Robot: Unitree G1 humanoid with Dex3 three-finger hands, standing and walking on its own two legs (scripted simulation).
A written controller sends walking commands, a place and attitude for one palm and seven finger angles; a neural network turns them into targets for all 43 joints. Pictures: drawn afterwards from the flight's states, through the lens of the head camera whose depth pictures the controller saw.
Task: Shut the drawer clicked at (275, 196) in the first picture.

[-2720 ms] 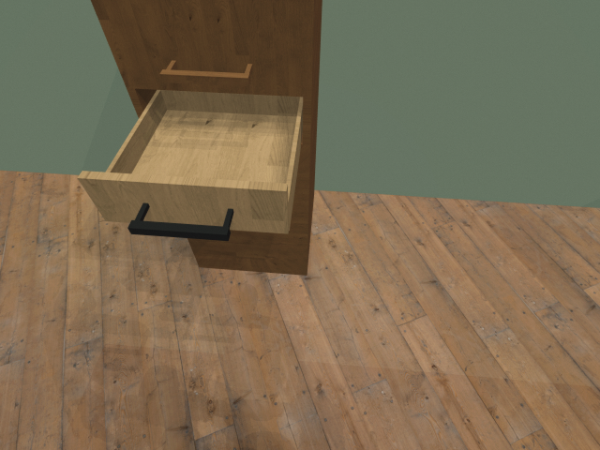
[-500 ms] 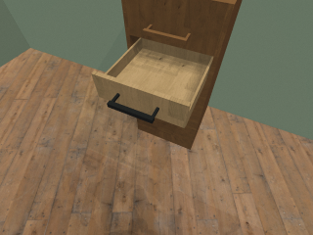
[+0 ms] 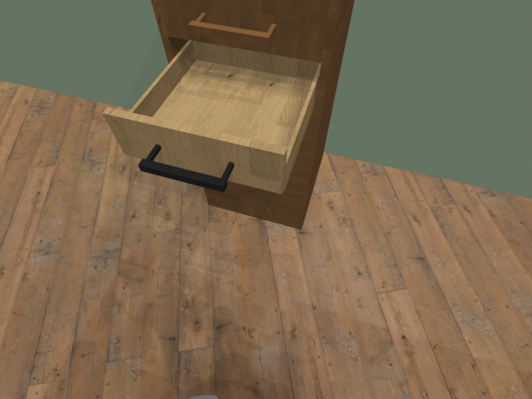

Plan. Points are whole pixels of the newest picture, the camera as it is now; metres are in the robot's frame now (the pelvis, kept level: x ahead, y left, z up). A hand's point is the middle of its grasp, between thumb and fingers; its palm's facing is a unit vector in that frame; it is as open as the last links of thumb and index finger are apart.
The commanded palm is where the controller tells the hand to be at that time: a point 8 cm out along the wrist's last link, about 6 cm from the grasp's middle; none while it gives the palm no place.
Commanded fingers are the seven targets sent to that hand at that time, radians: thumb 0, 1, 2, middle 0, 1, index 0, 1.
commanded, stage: turn to face it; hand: left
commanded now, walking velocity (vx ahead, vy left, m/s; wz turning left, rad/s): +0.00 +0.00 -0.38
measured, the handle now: (187, 167) +0.52 +0.20 -0.04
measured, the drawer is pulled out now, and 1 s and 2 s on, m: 0.30 0.30 0.30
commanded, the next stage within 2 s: take the last steps up to it in 0.40 s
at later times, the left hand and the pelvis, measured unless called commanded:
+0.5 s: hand out of the picture +0.07 +0.21 -0.17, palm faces -0.07 -0.97 -0.22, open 7.4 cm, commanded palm none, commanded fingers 0.00 0.90 0.90 -0.20 -0.30 -0.20 -0.30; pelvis +0.02 +0.02 +0.01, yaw -9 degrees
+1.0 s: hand (161, 377) +0.16 +0.20 -0.18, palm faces -0.17 -0.97 -0.19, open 7.4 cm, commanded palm none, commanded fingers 0.00 0.90 0.90 -0.20 -0.30 -0.20 -0.30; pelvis +0.09 +0.02 +0.00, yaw -10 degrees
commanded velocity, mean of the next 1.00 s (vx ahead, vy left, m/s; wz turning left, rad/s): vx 0.10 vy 0.04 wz -0.14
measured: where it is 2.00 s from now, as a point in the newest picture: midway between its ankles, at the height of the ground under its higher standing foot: outside the picture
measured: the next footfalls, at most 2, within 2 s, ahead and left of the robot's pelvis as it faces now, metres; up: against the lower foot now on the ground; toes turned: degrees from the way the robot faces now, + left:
left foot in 0.50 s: +0.07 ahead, +0.14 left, +0.00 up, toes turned -10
right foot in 0.78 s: +0.04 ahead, -0.12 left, +0.00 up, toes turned -12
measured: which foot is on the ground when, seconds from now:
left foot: down 0.00-0.04, up 0.06-0.48, down 0.50-0.78, up 0.80-0.94, down 0.96-1.00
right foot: down 0.00-0.50, up 0.52-0.76, down 0.78-0.98, up 1.00-1.00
